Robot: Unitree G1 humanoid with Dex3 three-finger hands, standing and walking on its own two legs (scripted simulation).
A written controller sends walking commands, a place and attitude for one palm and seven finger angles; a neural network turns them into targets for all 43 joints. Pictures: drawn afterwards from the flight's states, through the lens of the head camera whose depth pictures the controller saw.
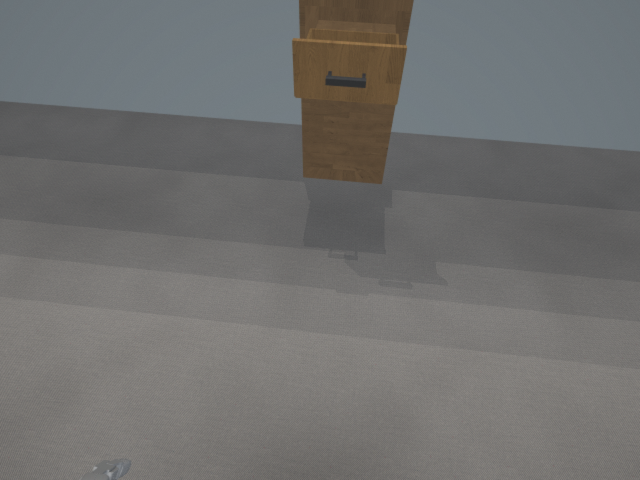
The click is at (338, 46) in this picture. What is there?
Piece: drawer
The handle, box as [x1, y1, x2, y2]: [325, 71, 365, 87]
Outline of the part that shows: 326,75 325,84 365,87 364,73 361,78 331,76 331,71 329,71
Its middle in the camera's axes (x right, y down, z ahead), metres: +0.08 -0.50 +1.20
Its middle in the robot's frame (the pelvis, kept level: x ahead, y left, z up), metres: +1.23 -0.01 -0.09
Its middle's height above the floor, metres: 0.68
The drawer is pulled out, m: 0.30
